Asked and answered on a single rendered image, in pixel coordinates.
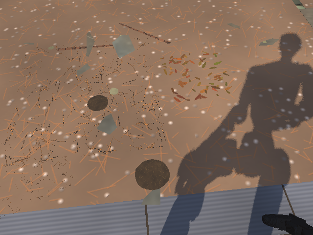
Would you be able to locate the robot right hand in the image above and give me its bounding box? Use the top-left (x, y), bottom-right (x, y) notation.
top-left (262, 213), bottom-right (313, 235)

